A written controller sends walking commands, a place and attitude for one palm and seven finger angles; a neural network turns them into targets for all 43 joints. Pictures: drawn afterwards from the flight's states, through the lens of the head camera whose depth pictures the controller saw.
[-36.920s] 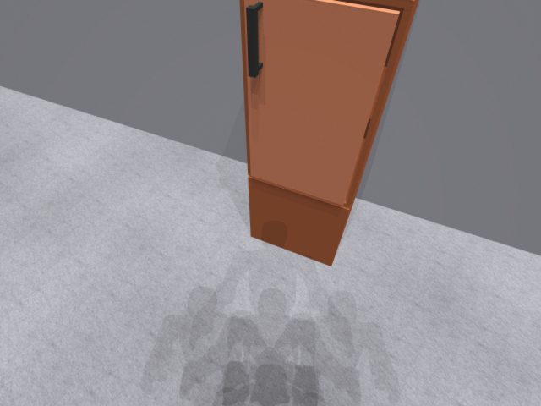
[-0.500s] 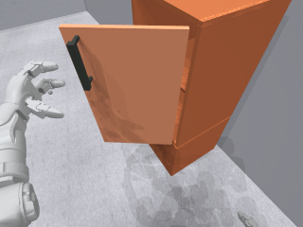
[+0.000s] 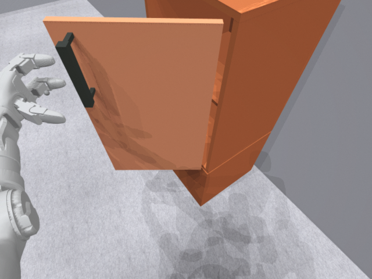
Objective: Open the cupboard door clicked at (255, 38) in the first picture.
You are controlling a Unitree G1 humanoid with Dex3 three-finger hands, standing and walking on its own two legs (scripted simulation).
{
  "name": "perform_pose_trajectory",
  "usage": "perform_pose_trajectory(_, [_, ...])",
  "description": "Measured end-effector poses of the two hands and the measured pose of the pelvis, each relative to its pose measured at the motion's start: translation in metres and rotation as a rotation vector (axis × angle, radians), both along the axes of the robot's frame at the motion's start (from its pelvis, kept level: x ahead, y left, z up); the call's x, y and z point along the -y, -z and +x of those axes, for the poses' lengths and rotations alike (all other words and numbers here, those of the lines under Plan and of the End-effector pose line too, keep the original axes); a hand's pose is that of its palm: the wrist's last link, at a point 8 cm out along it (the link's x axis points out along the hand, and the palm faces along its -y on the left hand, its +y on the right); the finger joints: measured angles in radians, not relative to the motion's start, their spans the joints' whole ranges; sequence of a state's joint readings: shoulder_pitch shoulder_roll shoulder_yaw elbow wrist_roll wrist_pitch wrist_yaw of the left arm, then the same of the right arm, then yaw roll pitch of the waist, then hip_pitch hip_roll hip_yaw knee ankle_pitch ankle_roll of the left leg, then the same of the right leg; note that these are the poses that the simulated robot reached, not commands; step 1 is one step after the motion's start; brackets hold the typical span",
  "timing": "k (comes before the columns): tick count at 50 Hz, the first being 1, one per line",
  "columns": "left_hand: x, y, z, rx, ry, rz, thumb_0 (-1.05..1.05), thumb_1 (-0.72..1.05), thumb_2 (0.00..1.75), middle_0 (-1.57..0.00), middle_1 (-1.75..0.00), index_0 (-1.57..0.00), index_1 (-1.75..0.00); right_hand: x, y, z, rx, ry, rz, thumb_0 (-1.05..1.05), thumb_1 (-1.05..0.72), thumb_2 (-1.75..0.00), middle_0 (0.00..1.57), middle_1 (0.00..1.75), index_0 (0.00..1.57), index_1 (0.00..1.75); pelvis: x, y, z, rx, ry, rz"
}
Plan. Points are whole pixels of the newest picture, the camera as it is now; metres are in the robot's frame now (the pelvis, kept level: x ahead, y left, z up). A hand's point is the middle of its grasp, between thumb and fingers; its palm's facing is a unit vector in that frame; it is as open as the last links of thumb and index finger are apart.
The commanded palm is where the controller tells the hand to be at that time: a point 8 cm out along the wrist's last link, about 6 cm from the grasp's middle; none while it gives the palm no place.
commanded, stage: move the hooked fingers beside the handle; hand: left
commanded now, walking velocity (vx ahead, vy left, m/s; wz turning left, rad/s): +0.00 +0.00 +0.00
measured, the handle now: (79, 72) +0.52 +0.23 +0.15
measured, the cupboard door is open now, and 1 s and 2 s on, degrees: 55 55 55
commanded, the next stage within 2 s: slide the fingers in behind the handle in 1.02 s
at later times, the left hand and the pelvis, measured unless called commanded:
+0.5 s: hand (50, 83) +0.48 +0.28 +0.15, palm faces +0.01 -1.00 +0.01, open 13.9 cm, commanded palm +0.46 +0.33 +0.15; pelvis +0.00 +0.01 -0.01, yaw -1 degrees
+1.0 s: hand (53, 86) +0.48 +0.28 +0.15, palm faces +0.01 -1.00 +0.01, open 14.0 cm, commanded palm +0.46 +0.32 +0.15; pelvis +0.02 +0.01 -0.01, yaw -1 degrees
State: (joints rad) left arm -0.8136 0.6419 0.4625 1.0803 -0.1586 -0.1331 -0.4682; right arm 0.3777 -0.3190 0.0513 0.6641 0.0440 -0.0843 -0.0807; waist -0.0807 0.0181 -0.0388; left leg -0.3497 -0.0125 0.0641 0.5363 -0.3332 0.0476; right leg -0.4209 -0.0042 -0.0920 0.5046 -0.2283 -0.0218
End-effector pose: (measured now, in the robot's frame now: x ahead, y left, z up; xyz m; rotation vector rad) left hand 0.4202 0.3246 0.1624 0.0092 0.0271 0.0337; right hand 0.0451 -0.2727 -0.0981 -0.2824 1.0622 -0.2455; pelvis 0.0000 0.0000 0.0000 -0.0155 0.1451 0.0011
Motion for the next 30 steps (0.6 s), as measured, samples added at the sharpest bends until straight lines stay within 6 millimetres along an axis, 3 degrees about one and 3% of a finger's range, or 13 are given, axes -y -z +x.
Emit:
perform_pose_trajectory(18, [-0.005,0.001,0.038,0.000,0.020,-0.014,-0.01,-0.50,0.30,-0.30,-1.20,-0.31,-1.22,0.002,0.002,-0.053,-0.196,0.085,-0.021,0.01,-0.90,-0.89,0.20,0.30,0.20,0.30,-0.003,0.005,0.001,-0.074,0.010,-0.008])
perform_pose_trajectory(30, [-0.015,0.014,0.041,-0.001,0.024,-0.006,-0.01,-0.50,0.30,-0.30,-1.20,-0.31,-1.21,-0.006,0.002,-0.051,-0.234,0.102,-0.010,0.01,-0.90,-0.89,0.20,0.30,0.20,0.30,-0.008,0.006,0.008,-0.091,0.016,-0.016])
